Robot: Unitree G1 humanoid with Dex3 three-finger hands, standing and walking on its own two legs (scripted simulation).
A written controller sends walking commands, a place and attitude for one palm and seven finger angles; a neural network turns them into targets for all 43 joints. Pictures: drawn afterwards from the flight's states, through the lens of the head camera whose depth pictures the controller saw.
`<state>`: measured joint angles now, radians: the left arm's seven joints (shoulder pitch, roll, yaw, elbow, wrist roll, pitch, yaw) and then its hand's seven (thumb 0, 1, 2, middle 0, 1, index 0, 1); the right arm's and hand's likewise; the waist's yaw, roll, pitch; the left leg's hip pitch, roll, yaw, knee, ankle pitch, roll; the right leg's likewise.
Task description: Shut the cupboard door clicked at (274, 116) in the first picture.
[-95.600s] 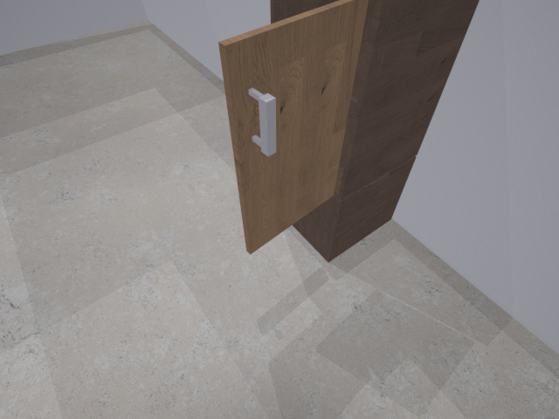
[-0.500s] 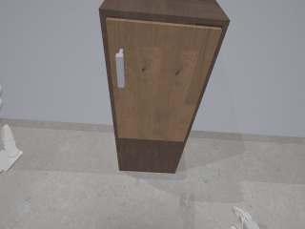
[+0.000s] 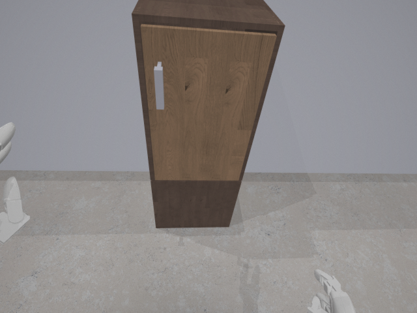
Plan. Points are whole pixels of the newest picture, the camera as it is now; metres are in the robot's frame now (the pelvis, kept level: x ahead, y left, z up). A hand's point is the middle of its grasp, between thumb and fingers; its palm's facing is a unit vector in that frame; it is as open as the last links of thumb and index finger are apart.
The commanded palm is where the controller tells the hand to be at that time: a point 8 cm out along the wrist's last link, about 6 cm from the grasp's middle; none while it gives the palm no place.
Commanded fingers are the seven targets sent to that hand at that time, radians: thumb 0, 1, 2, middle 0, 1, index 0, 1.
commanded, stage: stop stepping back and stand still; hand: left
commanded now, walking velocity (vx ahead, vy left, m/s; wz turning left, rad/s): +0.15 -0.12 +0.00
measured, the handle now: (159, 85) +0.68 +0.17 +0.11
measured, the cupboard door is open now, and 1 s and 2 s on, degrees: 0 0 0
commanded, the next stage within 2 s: let the arm hang, fingers relaxed in 1.50 s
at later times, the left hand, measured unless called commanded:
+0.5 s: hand out of the picture +0.12 +0.30 +0.18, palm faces +0.51 -0.80 -0.30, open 7.4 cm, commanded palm +0.06 +0.33 +0.19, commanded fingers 0.00 0.90 0.90 -0.20 -0.30 -0.20 -0.30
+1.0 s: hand out of the picture +0.13 +0.29 +0.18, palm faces +0.46 -0.79 -0.40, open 7.4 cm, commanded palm +0.08 +0.32 +0.19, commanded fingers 0.00 0.90 0.90 -0.20 -0.30 -0.20 -0.30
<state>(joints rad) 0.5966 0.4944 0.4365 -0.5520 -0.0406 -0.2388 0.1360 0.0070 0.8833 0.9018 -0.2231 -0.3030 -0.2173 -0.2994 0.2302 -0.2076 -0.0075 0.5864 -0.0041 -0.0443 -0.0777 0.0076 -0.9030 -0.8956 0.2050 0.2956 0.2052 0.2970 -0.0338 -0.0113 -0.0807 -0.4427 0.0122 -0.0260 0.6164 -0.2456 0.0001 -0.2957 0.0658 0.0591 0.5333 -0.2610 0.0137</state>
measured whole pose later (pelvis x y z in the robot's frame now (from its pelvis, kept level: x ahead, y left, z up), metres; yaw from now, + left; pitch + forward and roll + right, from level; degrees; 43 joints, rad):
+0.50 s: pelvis -0.08 +0.03 -0.01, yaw -1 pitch -3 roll -2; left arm 0.43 0.40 0.41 -0.45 -0.03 -0.16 0.18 0.01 0.89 0.90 -0.22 -0.30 -0.21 -0.30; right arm 0.29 -0.21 0.02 0.66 -0.01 -0.08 -0.08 0.01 -0.90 -0.90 0.21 0.30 0.21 0.30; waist 0.00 -0.03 -0.08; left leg -0.36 0.03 0.01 0.65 -0.29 0.02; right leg -0.23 0.03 -0.06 0.66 -0.40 -0.04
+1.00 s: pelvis -0.07 +0.03 +0.00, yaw -1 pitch -2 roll -1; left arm 0.50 0.38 0.40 -0.45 -0.03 -0.20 0.17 0.01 0.89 0.90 -0.22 -0.30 -0.21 -0.30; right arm 0.26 -0.24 -0.01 0.68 0.00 -0.09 -0.08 0.01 -0.90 -0.90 0.20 0.30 0.20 0.30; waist 0.00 0.00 0.00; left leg -0.28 0.04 0.02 0.56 -0.22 -0.01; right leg -0.20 0.02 -0.08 0.56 -0.32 -0.04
